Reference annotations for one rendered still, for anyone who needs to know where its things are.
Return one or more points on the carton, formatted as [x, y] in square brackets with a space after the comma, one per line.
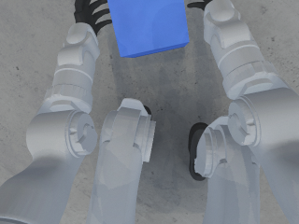
[144, 27]

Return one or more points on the robot left forearm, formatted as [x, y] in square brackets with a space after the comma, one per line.
[73, 77]

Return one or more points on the left robot hand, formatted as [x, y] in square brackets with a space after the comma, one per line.
[84, 13]

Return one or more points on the right robot hand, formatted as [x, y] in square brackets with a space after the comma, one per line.
[201, 5]

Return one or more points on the right robot upper arm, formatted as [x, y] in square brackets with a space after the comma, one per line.
[268, 123]

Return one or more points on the left robot upper arm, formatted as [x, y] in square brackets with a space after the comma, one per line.
[58, 142]

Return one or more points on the left robot shin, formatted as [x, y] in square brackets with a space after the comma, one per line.
[109, 121]

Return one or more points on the robot right forearm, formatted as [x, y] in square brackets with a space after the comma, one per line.
[237, 55]

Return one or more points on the right robot thigh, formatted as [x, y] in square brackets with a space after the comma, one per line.
[233, 186]

